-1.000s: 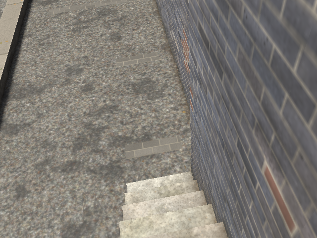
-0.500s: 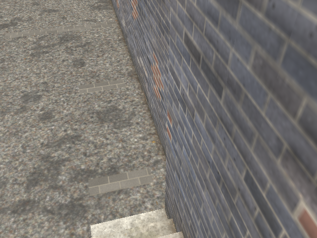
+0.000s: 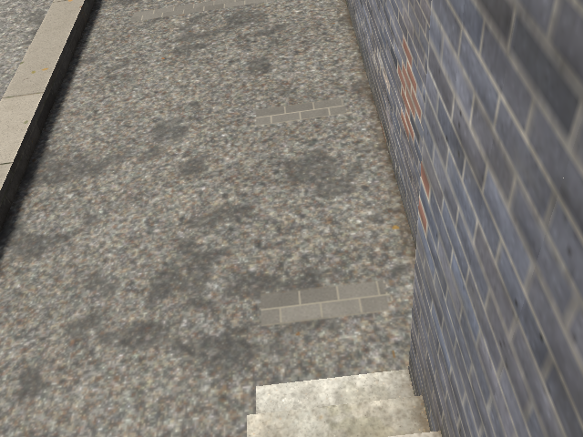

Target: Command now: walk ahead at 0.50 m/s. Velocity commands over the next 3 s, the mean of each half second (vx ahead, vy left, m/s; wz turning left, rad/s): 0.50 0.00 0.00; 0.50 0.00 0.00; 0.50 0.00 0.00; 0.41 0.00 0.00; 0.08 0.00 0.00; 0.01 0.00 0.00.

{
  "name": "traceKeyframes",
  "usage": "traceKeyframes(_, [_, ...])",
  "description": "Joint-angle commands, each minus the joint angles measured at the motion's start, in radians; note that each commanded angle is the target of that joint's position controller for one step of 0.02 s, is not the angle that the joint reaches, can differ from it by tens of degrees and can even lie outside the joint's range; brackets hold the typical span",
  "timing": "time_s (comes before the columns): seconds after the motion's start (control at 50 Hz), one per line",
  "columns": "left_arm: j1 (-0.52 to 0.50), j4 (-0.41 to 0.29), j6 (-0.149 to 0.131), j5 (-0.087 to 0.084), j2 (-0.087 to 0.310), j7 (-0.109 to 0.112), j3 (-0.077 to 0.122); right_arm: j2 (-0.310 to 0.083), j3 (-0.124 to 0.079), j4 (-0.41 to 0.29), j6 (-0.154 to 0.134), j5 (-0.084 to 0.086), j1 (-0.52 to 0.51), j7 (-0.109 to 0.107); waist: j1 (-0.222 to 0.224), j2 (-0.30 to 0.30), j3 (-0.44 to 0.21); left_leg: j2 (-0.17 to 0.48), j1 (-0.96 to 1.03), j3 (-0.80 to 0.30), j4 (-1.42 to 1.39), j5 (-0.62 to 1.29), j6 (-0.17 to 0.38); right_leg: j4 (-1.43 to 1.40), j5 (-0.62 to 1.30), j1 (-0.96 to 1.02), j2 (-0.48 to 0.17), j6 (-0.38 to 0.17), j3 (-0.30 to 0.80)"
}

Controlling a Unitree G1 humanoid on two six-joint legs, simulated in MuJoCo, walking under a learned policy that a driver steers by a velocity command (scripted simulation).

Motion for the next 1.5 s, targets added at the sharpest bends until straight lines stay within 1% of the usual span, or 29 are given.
traceKeyframes(0.02, [-0.04,-0.089,-0.006,-0.027,0.16,0.045,0.04,0.008,-0.001,-0.062,-0.034,-0.025,-0.067,0.048,-0.035,-0.214,0.104,0.074,0.039,0.077,-0.336,0.278,0.005,-0.132,0.12,-0.147,-0.092,-0.17,0.173])
traceKeyframes(0.16, [-0.097,-0.089,0.008,0.045,0.168,-0.017,0.088,-0.15,-0.074,0.181,-0.047,0.014,0.328,0.016,-0.156,-0.256,0.0,0.075,0.618,0.276,-0.641,-0.005,0.082,0.356,0.319,-0.262,-0.067,-0.105,0.043])
traceKeyframes(0.18, [-0.049,-0.027,0.021,0.059,0.139,-0.003,0.085,-0.156,-0.085,0.22,-0.078,0.006,0.455,0.02,-0.214,-0.167,0.012,0.149,0.674,0.197,-0.97,0.032,0.124,0.712,0.303,-0.206,0.007,-0.064,0.05])
traceKeyframes(0.2, [0.017,-0.003,0.014,0.099,0.049,-0.004,0.088,-0.201,-0.072,0.304,-0.114,-0.039,0.557,0.04,-0.201,0.221,0.025,0.227,0.916,0.183,-0.694,0.732,0.174,1.248,-0.375,-0.609,0.186,-0.012,0.041])
traceKeyframes(0.22, [0.057,-0.046,-0.009,0.061,0.053,-0.009,0.075,-0.248,-0.063,0.322,-0.132,-0.039,0.543,0.076,-0.133,0.34,-0.046,0.311,1.079,0.087,-0.341,1.197,0.248,1.446,-0.446,-0.914,0.184,0.005,0.085])
traceKeyframes(0.28, [-0.191,-0.169,0.01,-0.029,0.026,0.009,0.016,-0.191,-0.056,0.364,-0.127,-0.002,0.491,0.107,-0.144,0.048,-0.192,0.457,0.87,-0.185,-0.431,0.224,0.399,1.089,-0.109,-1.019,0.041,-0.038,0.14])
traceKeyframes(0.32, [-0.272,-0.167,0.057,-0.038,0.072,0.001,0.015,0.008,0.023,0.309,-0.128,-0.077,0.318,0.079,-0.092,-0.094,-0.063,0.43,0.6,-0.201,-0.47,-0.047,0.362,0.855,0.193,-0.985,0.029,-0.047,0.224])
traceKeyframes(0.38, [-0.208,-0.176,0.074,0.058,0.068,-0.04,0.005,-0.056,0.038,0.262,-0.13,-0.064,0.133,0.026,0.034,-0.064,-0.098,0.293,0.228,-0.047,-0.597,-0.219,0.294,0.28,0.662,-0.501,0.03,-0.041,0.115])
traceKeyframes(0.42, [-0.117,-0.106,0.071,0.043,0.084,-0.06,0.008,-0.155,0.012,0.283,-0.134,-0.046,0.137,0.01,0.059,0.037,-0.122,0.244,0.092,-0.007,-0.608,-0.307,0.297,0.322,0.768,-0.211,0.084,-0.027,0.036])
traceKeyframes(0.52, [-0.574,-0.262,0.016,0.033,0.129,-0.118,0.003,-0.04,0.024,0.337,-0.152,-0.008,0.41,-0.072,-0.167,0.002,0.161,0.212,0.521,0.0,-0.42,-0.641,0.22,-0.464,1.063,-0.585,0.0,-0.036,0.176])
traceKeyframes(0.64, [-0.048,-0.035,0.03,0.031,0.2,-0.116,0.074,-0.051,-0.016,0.292,-0.099,-0.032,0.24,-0.038,-0.02,-0.064,0.06,0.055,0.279,0.129,0.042,-0.617,0.175,-0.493,1.169,0.149,0.051,-0.002,0.016])
traceKeyframes(0.68, [0.151,0.018,0.002,0.028,0.252,-0.117,0.107,-0.021,-0.022,0.284,-0.1,0.008,0.172,-0.04,0.08,-0.105,0.014,-0.02,0.254,0.102,0.553,-0.458,0.11,-0.669,1.09,0.299,-0.075,-0.053,0.091])
traceKeyframes(0.7, [0.223,0.029,-0.007,0.024,0.21,-0.127,0.082,0.021,-0.019,0.298,-0.09,0.039,0.184,-0.043,0.128,-0.237,0.055,-0.167,0.097,0.156,0.972,-1.106,0.09,-0.667,1.329,0.365,-0.138,-0.109,0.081])
traceKeyframes(0.74, [0.252,0.056,0.011,0.002,0.247,-0.136,0.056,0.092,-0.01,0.227,-0.067,0.036,0.413,-0.036,-0.051,-0.561,0.035,-0.145,-0.254,0.115,1.094,-1.225,0.078,-0.276,1.48,0.451,-0.188,-0.228,0.223])
traceKeyframes(0.76, [0.164,0.091,0.02,-0.026,0.352,-0.12,0.091,0.114,0.012,0.128,-0.056,0.052,0.293,-0.041,-0.07,-0.572,0.006,-0.066,-0.392,0.077,1.041,-1.084,0.089,-0.439,0.781,0.39,-0.347,-0.371,0.56])
traceKeyframes(0.78, [0.046,0.044,0.032,0.006,0.205,-0.134,0.036,0.028,0.002,0.126,-0.031,0.069,0.224,-0.044,-0.073,-0.202,0.026,-0.046,-0.296,0.095,1.034,-0.955,0.111,-0.568,0.522,0.226,-0.298,-0.301,0.533])
traceKeyframes(0.8, [-0.02,0.022,0.026,0.016,0.223,-0.127,0.023,0.022,0.0,0.098,-0.014,0.069,0.231,-0.048,-0.12,-0.164,0.028,-0.025,-0.259,0.057,0.89,-0.771,0.121,-0.521,0.536,0.106,-0.283,-0.289,0.5])
traceKeyframes(0.9, [-0.195,-0.05,0.016,0.074,0.207,-0.012,-0.024,0.038,0.019,0.017,0.017,0.022,0.097,-0.034,-0.137,-0.241,0.044,0.02,0.157,0.03,0.318,-0.286,-0.024,-0.493,0.614,-0.294,-0.246,-0.277,0.362])
traceKeyframes(0.96, [-0.042,-0.05,-0.01,0.001,0.262,0.008,0.042,-0.093,-0.03,-0.004,-0.006,0.021,0.007,-0.01,-0.053,-0.239,0.066,0.01,-0.067,-0.055,0.056,-0.022,-0.001,-0.288,0.318,-0.052,-0.191,-0.213,0.317])
traceKeyframes(1.04, [-0.031,-0.079,-0.032,-0.026,0.155,0.044,0.045,-0.012,-0.019,-0.021,-0.035,-0.021,-0.073,0.028,-0.032,-0.222,0.11,0.09,-0.008,0.032,-0.332,0.264,0.002,-0.077,0.079,-0.133,-0.099,-0.208,0.269])
traceKeyframes(1.16, [-0.122,-0.097,0.047,0.027,0.176,-0.003,0.086,-0.095,-0.05,0.105,-0.039,0.024,0.141,0.039,-0.053,-0.283,0.047,0.064,0.446,0.273,-0.638,-0.039,0.038,0.172,0.128,-0.259,-0.05,-0.144,0.085])
traceKeyframes(1.2, [-0.016,0.006,0.06,0.076,0.088,0.026,0.071,-0.142,-0.078,0.241,-0.092,0.011,0.471,0.036,-0.192,-0.157,-0.06,0.205,0.746,0.16,-0.886,0.042,0.107,0.71,0.071,-0.306,0.019,-0.066,0.1])
traceKeyframes(1.22, [0.001,0.01,0.06,0.094,0.018,0.001,0.07,-0.203,-0.062,0.273,-0.12,-0.036,0.56,0.053,-0.204,0.198,-0.012,0.234,0.941,0.19,-0.563,0.706,0.129,1.292,-0.423,-0.692,0.239,0.002,0.106])
traceKeyframes(1.24, [0.012,-0.063,0.033,0.068,0.032,-0.011,0.056,-0.241,-0.052,0.287,-0.133,-0.012,0.5,0.079,-0.129,0.303,-0.086,0.313,1.073,0.109,-0.305,1.089,0.16,1.465,-0.41,-0.946,0.213,0.013,0.112])
traceKeyframes(1.28, [-0.149,-0.181,-0.01,-0.071,0.037,0.003,0.03,-0.22,-0.056,0.348,-0.117,-0.007,0.615,0.115,-0.181,0.088,-0.267,0.448,0.981,-0.116,-0.397,0.344,0.329,1.313,-0.172,-1.029,0.157,-0.056,0.167])
traceKeyframes(1.3, [-0.231,-0.186,0.004,-0.086,0.051,0.015,0.022,-0.13,-0.028,0.34,-0.118,-0.029,0.545,0.113,-0.17,-0.029,-0.209,0.471,0.784,-0.198,-0.52,-0.071,0.364,1.06,-0.05,-0.968,0.084,-0.066,0.197])
traceKeyframes(1.34, [-0.268,-0.203,0.028,-0.047,0.096,-0.003,0.034,0.005,0.03,0.292,-0.127,-0.083,0.361,0.077,-0.087,-0.073,-0.065,0.416,0.547,-0.203,-0.545,-0.421,0.354,0.82,0.188,-0.92,0.08,-0.058,0.246])
traceKeyframes(1.4, [-0.246,-0.219,0.035,0.028,0.048,-0.037,0.019,0.051,0.063,0.252,-0.129,-0.07,0.268,0.025,-0.008,-0.056,-0.047,0.316,0.328,-0.103,-0.557,-0.375,0.281,0.37,0.639,-0.701,0.074,-0.073,0.163])
traceKeyframes(1.5, [-0.5,-0.27,0.008,-0.003,0.124,-0.096,0.03,-0.003,0.043,0.319,-0.165,-0.01,0.544,-0.03,-0.137,0.083,0.093,0.286,0.582,-0.163,-0.503,-0.459,0.268,0.008,0.965,-0.862,0.087,-0.114,0.19])
Next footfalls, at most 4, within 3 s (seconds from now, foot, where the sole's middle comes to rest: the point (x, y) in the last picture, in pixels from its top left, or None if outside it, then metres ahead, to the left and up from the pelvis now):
0.18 left None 0.16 0.22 -0.93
0.70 right None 0.43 -0.07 -1.15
1.20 left None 0.60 0.31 -1.36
1.78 right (362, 424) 0.90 0.07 -1.58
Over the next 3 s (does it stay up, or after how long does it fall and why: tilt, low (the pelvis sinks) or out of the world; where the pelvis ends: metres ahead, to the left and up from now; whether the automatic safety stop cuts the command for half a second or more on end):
stays up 1.12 0.23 -1.02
